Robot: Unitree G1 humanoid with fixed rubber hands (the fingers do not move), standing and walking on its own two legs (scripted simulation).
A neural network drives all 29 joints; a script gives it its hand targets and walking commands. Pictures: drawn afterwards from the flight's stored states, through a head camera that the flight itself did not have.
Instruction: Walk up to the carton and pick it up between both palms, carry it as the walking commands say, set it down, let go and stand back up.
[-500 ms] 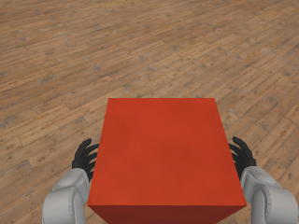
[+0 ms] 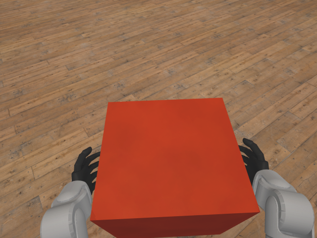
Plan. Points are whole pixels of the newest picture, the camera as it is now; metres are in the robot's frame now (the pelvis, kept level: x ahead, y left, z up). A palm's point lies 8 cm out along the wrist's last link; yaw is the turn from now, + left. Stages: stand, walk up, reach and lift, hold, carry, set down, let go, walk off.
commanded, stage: carry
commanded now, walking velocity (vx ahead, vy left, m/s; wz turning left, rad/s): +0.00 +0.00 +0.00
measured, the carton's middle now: (167, 172) +0.30 +0.00 -0.01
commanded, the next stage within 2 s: hold in 1.76 s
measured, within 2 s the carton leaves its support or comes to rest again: neither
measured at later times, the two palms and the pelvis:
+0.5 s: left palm (82, 158) +0.30 +0.21 +0.07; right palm (241, 156) +0.30 -0.16 +0.07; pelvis +0.05 +0.03 -0.01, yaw -1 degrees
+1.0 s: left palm (78, 172) +0.27 +0.21 +0.07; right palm (246, 171) +0.26 -0.16 +0.07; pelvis +0.01 +0.03 +0.00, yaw -2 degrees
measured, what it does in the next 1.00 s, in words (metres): stands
